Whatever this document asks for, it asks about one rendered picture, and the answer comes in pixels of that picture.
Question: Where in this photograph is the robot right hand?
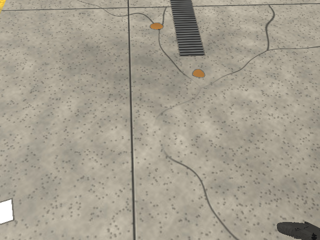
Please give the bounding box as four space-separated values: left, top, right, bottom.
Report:
277 221 320 240

